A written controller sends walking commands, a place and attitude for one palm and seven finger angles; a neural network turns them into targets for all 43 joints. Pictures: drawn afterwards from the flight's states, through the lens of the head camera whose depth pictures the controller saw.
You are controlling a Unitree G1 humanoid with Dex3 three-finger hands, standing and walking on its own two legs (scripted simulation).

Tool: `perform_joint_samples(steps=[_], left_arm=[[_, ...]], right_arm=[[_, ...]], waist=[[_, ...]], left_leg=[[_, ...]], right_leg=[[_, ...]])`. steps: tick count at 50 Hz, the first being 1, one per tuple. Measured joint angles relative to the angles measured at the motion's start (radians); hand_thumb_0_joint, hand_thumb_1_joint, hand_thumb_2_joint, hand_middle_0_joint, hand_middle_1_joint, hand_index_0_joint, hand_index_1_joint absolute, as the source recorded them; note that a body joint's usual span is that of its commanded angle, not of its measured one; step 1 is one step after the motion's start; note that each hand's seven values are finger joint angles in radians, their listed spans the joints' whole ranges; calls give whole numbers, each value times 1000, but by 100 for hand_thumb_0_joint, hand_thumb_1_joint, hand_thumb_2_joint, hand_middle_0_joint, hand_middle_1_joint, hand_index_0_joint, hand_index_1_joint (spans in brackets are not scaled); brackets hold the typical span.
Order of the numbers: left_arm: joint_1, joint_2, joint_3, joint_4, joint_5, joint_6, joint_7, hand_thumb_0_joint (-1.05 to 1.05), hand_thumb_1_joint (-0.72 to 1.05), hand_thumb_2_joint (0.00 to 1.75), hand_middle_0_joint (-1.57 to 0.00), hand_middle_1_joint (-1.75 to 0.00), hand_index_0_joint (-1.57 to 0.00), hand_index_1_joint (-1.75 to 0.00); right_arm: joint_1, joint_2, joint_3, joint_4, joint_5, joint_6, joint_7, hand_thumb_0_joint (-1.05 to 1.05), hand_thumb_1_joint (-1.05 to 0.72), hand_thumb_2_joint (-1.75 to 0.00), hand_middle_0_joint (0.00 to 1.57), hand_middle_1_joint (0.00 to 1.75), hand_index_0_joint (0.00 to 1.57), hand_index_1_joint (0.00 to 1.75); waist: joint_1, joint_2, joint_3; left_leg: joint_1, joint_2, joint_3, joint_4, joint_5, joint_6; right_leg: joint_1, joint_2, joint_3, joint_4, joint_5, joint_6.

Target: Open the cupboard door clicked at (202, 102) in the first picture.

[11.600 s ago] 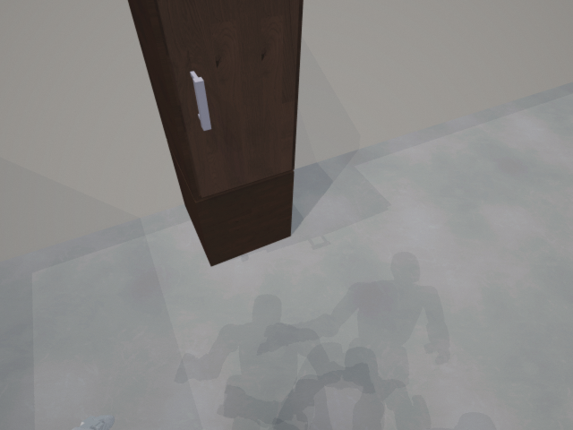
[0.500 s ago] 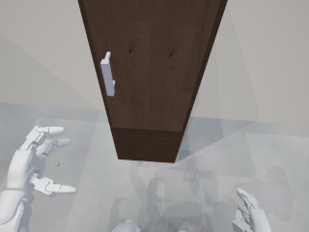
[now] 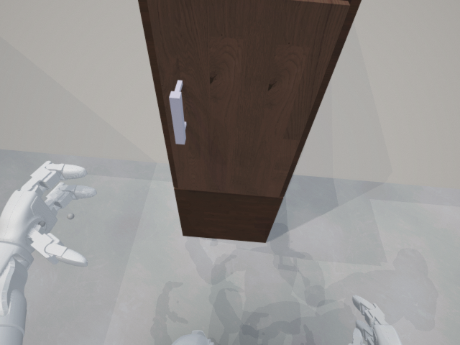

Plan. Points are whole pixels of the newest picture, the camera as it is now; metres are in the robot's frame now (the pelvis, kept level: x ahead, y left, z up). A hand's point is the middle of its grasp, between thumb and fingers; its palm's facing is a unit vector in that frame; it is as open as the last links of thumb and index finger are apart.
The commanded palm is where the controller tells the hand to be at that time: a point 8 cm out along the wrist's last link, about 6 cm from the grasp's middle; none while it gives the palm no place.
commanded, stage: raise the hand with hooked fingers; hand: left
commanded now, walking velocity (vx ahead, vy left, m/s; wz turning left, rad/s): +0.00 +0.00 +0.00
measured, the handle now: (180, 113) +0.57 +0.15 +0.05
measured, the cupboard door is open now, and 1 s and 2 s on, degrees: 0 0 0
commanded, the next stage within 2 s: move the hooked fingers beside the handle in 0.34 s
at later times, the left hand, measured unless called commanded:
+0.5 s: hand (74, 224) +0.28 +0.27 +0.07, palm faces +0.02 -1.00 -0.03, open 14.0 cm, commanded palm +0.26 +0.31 +0.07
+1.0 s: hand (106, 179) +0.37 +0.24 +0.06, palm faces +0.02 -1.00 -0.03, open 14.0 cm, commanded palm +0.34 +0.29 +0.06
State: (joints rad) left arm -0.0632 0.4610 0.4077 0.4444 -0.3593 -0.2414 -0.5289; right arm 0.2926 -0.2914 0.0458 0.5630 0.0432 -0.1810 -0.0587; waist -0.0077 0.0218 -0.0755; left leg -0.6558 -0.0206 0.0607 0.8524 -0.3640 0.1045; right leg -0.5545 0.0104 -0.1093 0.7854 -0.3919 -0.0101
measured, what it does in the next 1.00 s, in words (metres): stands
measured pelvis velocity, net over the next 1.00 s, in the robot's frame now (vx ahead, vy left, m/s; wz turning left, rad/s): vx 0.00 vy -0.03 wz -0.02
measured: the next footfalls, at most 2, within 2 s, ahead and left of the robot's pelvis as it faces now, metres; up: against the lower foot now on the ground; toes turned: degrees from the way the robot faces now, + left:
none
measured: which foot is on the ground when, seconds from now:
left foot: down 0.00-1.00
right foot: down 0.00-1.00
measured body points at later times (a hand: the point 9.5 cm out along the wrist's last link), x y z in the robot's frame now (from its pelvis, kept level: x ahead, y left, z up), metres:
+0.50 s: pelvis -0.01 -0.01 +0.00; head +0.03 +0.01 +0.45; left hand +0.27 +0.32 +0.07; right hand +0.15 -0.26 -0.07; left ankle +0.04 +0.04 -0.70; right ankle +0.00 -0.12 -0.70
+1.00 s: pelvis +0.00 -0.03 -0.01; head +0.07 -0.02 +0.44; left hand +0.36 +0.30 +0.07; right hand +0.11 -0.30 -0.10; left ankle +0.04 +0.04 -0.70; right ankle +0.00 -0.12 -0.70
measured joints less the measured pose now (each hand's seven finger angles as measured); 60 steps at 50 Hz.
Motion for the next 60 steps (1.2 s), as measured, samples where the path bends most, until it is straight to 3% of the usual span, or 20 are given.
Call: perform_joint_samples(steps=[10,24,31,37,45,60], left_arm=[[26,-31,14,-32,14,-63,49,-1,-50,30,-30,-120,-30,-120],[12,-29,3,2,8,-45,25,-1,-50,30,-30,-120,-30,-120],[-81,-16,-2,77,24,-51,23,-1,-50,30,-30,-120,-30,-120],[-179,1,-13,152,41,-50,17,-1,-50,30,-30,-120,-30,-120],[-232,28,26,225,55,-46,32,-1,-50,30,-30,-120,-30,-120],[-346,57,50,358,77,-91,19,-1,-50,30,-30,-120,-30,-120]], right_arm=[[11,3,-5,-4,-12,-1,12,1,-90,-90,20,30,21,30],[-14,12,11,-6,-6,-15,-2,1,-90,-90,20,30,21,30],[-24,4,15,10,-7,-16,-14,1,-90,-90,20,30,21,30],[-21,-1,13,23,-5,-7,-18,1,-90,-90,20,30,21,30],[13,-2,3,19,-4,29,-4,1,-90,-90,20,30,21,30],[42,-6,-12,42,-3,90,4,1,-90,-90,20,30,21,30]], waist=[[-5,-16,11],[1,-5,9],[3,-7,14],[-10,-7,14],[-37,-9,-1],[-54,-11,-16]], left_leg=[[7,-2,6,-4,8,-2],[5,3,-6,3,13,-11],[-20,6,-20,21,9,-21],[-46,12,-22,32,4,-29],[-63,28,-6,36,-10,-38],[-107,37,-5,59,-31,-40]], right_leg=[[1,-3,5,8,4,0],[0,3,-6,18,2,-14],[-21,6,-20,35,-7,-25],[-49,12,-21,47,-13,-33],[-77,26,-2,55,-22,-40],[-119,34,1,70,-37,-42]])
